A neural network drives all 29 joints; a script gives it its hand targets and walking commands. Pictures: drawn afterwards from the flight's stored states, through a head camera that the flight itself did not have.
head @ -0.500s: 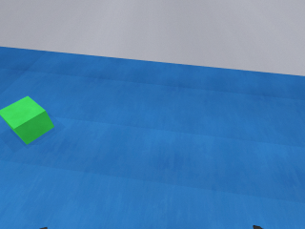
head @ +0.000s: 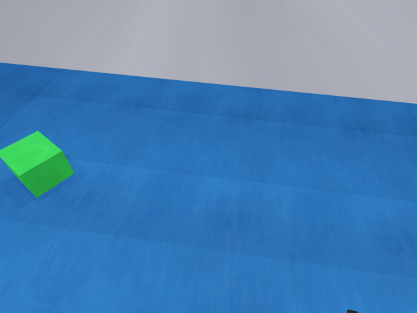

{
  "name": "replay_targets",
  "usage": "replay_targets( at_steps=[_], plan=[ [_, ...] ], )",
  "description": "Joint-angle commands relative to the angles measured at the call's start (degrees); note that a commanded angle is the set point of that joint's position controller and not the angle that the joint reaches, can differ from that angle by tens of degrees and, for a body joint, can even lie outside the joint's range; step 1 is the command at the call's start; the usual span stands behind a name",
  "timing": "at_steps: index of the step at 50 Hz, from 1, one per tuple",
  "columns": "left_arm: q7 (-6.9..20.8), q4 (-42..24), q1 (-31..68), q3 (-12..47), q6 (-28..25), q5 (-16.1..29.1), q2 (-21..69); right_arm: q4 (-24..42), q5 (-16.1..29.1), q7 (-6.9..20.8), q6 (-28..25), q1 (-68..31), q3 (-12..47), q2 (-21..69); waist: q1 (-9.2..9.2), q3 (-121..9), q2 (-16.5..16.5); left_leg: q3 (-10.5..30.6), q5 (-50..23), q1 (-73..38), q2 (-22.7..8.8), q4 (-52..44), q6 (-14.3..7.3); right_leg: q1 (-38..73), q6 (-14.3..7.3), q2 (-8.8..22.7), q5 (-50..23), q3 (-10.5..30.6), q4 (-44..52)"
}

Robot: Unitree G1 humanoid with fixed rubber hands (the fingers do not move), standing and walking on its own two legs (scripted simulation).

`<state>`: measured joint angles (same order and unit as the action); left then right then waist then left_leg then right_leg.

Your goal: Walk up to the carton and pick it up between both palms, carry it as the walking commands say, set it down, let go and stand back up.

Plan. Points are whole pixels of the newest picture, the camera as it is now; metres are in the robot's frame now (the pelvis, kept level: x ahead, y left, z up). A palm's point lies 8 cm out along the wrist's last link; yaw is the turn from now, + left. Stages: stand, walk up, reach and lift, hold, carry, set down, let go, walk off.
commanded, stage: stand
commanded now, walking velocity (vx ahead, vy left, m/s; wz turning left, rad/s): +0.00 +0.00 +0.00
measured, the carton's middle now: (37, 163) +1.07 +0.99 -0.68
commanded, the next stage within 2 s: walk up in 0.40 s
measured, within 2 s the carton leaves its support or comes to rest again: neither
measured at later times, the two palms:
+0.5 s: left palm out of the picture +0.11 +0.31 -0.10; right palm out of the picture +0.11 -0.31 -0.10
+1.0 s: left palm out of the picture +0.07 +0.47 -0.10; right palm (287, 237) +0.31 -0.18 -0.07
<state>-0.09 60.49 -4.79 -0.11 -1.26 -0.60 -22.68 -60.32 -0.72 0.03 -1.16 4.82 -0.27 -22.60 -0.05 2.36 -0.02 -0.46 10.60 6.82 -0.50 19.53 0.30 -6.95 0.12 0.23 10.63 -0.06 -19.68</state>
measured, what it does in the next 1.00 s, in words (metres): steps to the left, turning left: left foot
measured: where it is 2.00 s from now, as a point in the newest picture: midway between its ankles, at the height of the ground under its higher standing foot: (130, 281)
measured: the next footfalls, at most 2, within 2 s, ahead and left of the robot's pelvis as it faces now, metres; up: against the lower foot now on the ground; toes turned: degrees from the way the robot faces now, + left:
left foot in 0.90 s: +0.13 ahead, +0.24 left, +0.00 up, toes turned +24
right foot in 1.22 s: +0.33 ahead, +0.08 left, +0.00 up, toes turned +24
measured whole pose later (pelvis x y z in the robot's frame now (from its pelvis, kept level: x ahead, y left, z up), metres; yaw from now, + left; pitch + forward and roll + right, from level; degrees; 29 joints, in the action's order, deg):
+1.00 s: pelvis +0.08 +0.10 -0.03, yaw +20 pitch -1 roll +0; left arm 1.7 48.1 -10.9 -5.6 -4.1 -1.0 -30.7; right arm -45.3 -0.3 6.6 -0.3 9.6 -6.0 -27.4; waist 0.1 1.8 2.9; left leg -3.2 15.2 21.8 -1.7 38.0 -1.9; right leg -18.3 -0.6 7.1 27.3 -3.2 -60.5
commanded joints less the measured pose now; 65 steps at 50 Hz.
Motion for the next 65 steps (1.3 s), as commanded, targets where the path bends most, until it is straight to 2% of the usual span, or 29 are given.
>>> replay_targets(
  at_steps=[1, 29, 30, 31, 32, 33, 34, 35, 38, 40, 42, 43, 44, 45, 46, 47, 48, 49, 51, 52, 55, 57, 58, 60, 61, 62, 63, 64, 65],
  plan=[
    [-0.3, -2.4, 2.2, -1.7, -0.5, 0.0, -9.9, 2.4, 0.0, -0.3, -0.5, -2.1, -1.7, -9.9, 0.02, -3.3, 0.0, 5.4, -6.2, -0.5, -6.8, -3.1, -1.9, 0.1, -1.8, 7.0, -6.7, 5.5, 3.2],
    [-0.4, -2.4, 1.9, -1.9, -0.4, 0.1, -10.0, 2.2, 0.0, -0.3, -0.4, -2.0, -1.9, -10.0, 0.05, -3.5, 0.0, 5.3, -8.0, -1.4, -7.0, -3.5, -1.7, 1.0, -1.7, 7.2, -8.5, 5.3, 3.5],
    [-0.1, -5.3, -4.6, -7.6, -1.5, -0.4, -19.4, 9.6, -0.3, 3.1, 0.8, -2.8, -5.1, -15.3, -4.49, -4.5, -0.1, 9.7, 8.9, 18.0, -3.8, 6.5, -5.6, 15.8, -4.4, 6.0, 8.3, 1.6, -3.1],
    [-0.2, -4.3, -13.4, -8.9, -2.1, -0.3, -21.7, 14.1, -0.7, 5.0, 1.4, -8.7, -5.1, -13.5, -8.12, -3.9, 5.6, 4.3, 17.0, 33.4, -2.0, 14.3, -3.9, 22.9, -9.0, 15.5, 21.9, 10.8, 4.4],
    [-0.6, -6.7, -11.5, -10.2, -2.6, -0.7, -24.0, 17.2, -1.8, 5.8, 1.9, -10.4, -5.2, -11.4, -7.14, 0.3, 10.5, 4.9, 13.9, 40.5, -4.8, 27.1, -2.4, 16.3, -14.2, 28.8, 28.2, 21.8, 11.9],
    [-0.7, -10.5, -6.9, -10.1, -3.0, -0.6, -21.8, 17.5, -2.2, 6.4, 2.1, -8.8, -6.2, -13.1, -4.22, 1.9, 4.0, 8.1, 12.3, 39.8, -7.9, 33.4, -0.9, 10.9, -15.8, 30.1, 25.8, 20.7, 11.5],
    [-0.5, -12.2, -3.7, -10.2, -3.5, -0.6, -18.7, 15.6, -3.2, 7.4, 2.6, -4.2, -6.9, -13.8, -2.54, 0.3, 1.6, 8.3, 11.1, 35.2, -8.5, 34.0, -0.7, 8.3, -13.7, 29.0, 24.4, 15.8, 12.8],
    [-0.3, -13.0, -2.0, -10.0, -3.9, -1.0, -17.6, 15.3, -3.2, 8.4, 3.1, -1.7, -7.6, -13.5, -0.97, 0.9, 2.5, 8.1, 8.8, 31.8, -9.5, 32.9, 0.2, 5.7, -12.0, 25.8, 19.5, 9.1, 12.0],
    [-0.1, -14.1, -0.9, -10.0, -4.2, -2.4, -18.1, 16.9, -1.5, 10.6, 2.7, -3.6, -7.7, -11.2, -0.83, 1.5, 8.0, 1.2, 5.9, 22.2, -9.1, 25.5, 0.9, -2.0, -9.5, 19.5, 13.8, -4.4, 10.7],
    [0.4, -14.5, -0.8, -10.0, -4.1, -2.8, -19.0, 17.0, -0.8, 11.1, 2.2, -4.1, -7.7, -10.7, -0.77, 1.6, 7.7, -3.6, 4.4, 15.8, -7.1, 20.6, 0.5, -6.0, -8.3, 16.9, 15.2, -8.6, 8.7],
    [0.7, -15.1, -0.1, -9.6, -4.1, -3.0, -19.9, 16.1, -0.6, 10.4, 1.9, -0.9, -8.2, -11.7, 0.81, 0.7, 7.6, -7.5, 4.5, 10.6, -4.9, 19.3, 0.0, -8.3, -8.3, 16.7, 19.1, -9.2, 4.4],
    [0.8, -15.2, 0.2, -9.3, -4.0, -2.9, -20.1, 15.6, -0.5, 9.8, 1.8, 1.5, -8.5, -12.3, 2.21, 0.4, 6.4, -8.9, 4.5, 8.0, -3.6, 17.6, -0.6, -9.3, -8.0, 16.3, 20.1, -10.0, 0.6],
    [0.9, -15.2, -1.4, -8.6, -3.7, -2.7, -19.0, 14.8, -0.8, 9.0, 1.6, 4.7, -8.9, -13.5, 3.69, -1.1, 2.3, -8.7, 7.6, 3.2, -1.2, 15.8, -1.6, -10.6, -7.3, 14.8, 14.6, -11.9, -8.5],
    [1.2, -15.4, -3.3, -7.7, -3.4, -2.4, -16.9, 13.1, -1.0, 7.7, 1.2, 12.1, -9.9, -16.2, 7.27, -5.0, -6.3, -6.1, 12.4, -5.8, 0.7, 12.7, -3.9, -13.5, -5.5, 11.5, 5.8, -14.7, -26.5],
    [1.5, -19.2, -2.1, -6.7, -3.5, -0.8, -13.2, 14.5, -1.4, 6.6, 1.0, 15.6, -11.2, -24.8, 9.56, -4.7, -25.6, 26.3, 27.3, -11.5, -14.2, -2.7, -11.8, -33.0, -1.0, 1.4, 18.9, -16.6, -46.5],
    [1.6, -19.8, -1.4, -6.5, -3.6, -0.8, -15.4, 16.1, 0.7, 6.3, 0.7, 13.1, -11.3, -26.8, 6.92, -7.7, -16.2, 40.9, 34.4, -7.8, -19.6, -9.9, -15.9, -35.0, -1.2, 3.4, 22.5, -2.2, -51.1],
    [1.7, -18.4, -2.6, -6.8, -3.8, 0.0, -17.0, 16.8, 1.1, 5.7, 0.4, 10.1, -10.5, -24.4, 3.92, -4.5, -8.3, 36.3, 33.6, -4.7, -19.7, -9.2, -16.0, -34.0, -1.4, 5.8, 18.8, 0.1, -50.5],
    [2.0, -16.8, -5.1, -7.1, -4.0, 0.5, -17.5, 17.8, 1.0, 5.5, 0.2, 7.3, -9.5, -21.8, 1.42, -2.2, -6.4, 29.2, 27.8, -0.1, -17.2, -7.0, -15.0, -30.6, -1.0, 7.5, 15.8, 0.5, -45.6],
    [2.1, -14.9, -9.4, -7.5, -3.9, 0.2, -17.6, 19.7, 0.3, 5.3, -0.2, 4.7, -7.9, -17.9, -0.53, -0.9, -9.4, 18.8, 19.5, 8.3, -11.0, -5.0, -12.7, -21.4, -0.1, 6.6, 16.4, -0.9, -33.1],
    [2.4, -14.4, -11.0, -7.6, -3.6, -0.1, -16.9, 20.5, -0.2, 5.6, -0.3, 5.0, -7.6, -17.2, -0.44, -1.4, -10.4, 17.4, 18.0, 9.5, -10.0, -4.6, -13.1, -19.3, 0.3, 5.1, 16.6, -2.3, -30.2],
    [2.9, -16.0, -10.2, -7.5, -4.1, -0.5, -15.2, 22.1, -0.5, 5.8, -0.9, 7.5, -7.9, -17.1, 0.86, -1.7, -10.2, 19.6, 20.1, 9.6, -11.3, -4.9, -14.9, -18.7, -0.2, 3.7, 12.1, -2.9, -23.8],
    [3.0, -16.7, -9.8, -7.6, -4.8, -0.5, -14.7, 23.3, -0.4, 5.6, -1.2, 7.4, -7.9, -16.8, 0.85, -1.4, -9.4, 19.5, 19.4, 11.1, -10.9, -3.8, -14.5, -16.7, -0.6, 3.2, 7.4, -3.1, -19.9],
    [3.1, -16.8, -10.6, -7.7, -5.2, -0.5, -14.5, 23.8, -0.3, 5.6, -1.2, 6.8, -7.8, -16.7, 0.09, -1.6, -8.6, 18.6, 19.8, 13.2, -10.2, -2.3, -13.8, -13.6, -0.9, 2.6, 4.9, -3.6, -17.6],
    [2.8, -15.4, -16.6, -8.4, -5.9, -0.8, -15.1, 25.2, -0.3, 5.5, -1.0, 4.4, -7.1, -15.4, -4.0, -2.3, -5.0, 15.3, 23.6, 22.6, -6.1, 5.6, -10.2, 0.1, -1.9, 0.2, 1.7, -4.2, -12.4],
    [2.1, -14.5, -22.7, -9.2, -6.4, -1.3, -17.4, 25.9, -0.5, 5.1, -1.1, 4.1, -6.2, -12.9, -7.5, -2.3, 3.4, 12.1, 26.6, 30.9, -1.6, 17.8, -7.7, 7.6, -3.3, 4.0, 11.8, 3.4, -6.4],
    [1.2, -15.1, -27.2, -10.4, -7.2, -2.0, -23.5, 27.7, -0.1, 4.7, -1.8, 3.6, -4.9, -8.8, -10.05, -2.1, 16.1, 6.2, 21.6, 40.7, 7.5, 38.2, -3.9, 10.4, -7.6, 21.4, 35.7, 30.8, 8.7],
    [0.9, -17.8, -20.4, -10.3, -7.2, -1.6, -24.9, 25.6, 0.0, 4.0, -1.4, 7.7, -5.8, -12.6, -5.48, 0.8, 7.3, 11.2, 17.6, 42.0, 3.1, 46.2, -2.7, 4.6, -11.0, 28.6, 43.5, 40.0, 13.3],
    [1.0, -19.5, -16.3, -9.8, -7.1, -0.9, -22.6, 23.8, 0.2, 3.9, -1.6, 9.4, -6.7, -15.4, -3.06, 2.1, 3.2, 11.8, 12.8, 39.7, -0.7, 47.6, -1.8, 1.4, -12.8, 27.0, 38.6, 34.3, 11.3],
    [1.1, -19.8, -14.0, -9.2, -7.0, -0.6, -19.8, 22.5, 0.1, 4.3, -1.8, 10.4, -6.9, -16.1, -1.8, 2.9, 2.6, 11.4, 9.1, 37.1, -2.6, 45.9, -0.9, -0.4, -12.5, 23.3, 31.9, 26.2, 10.2]
  ],
)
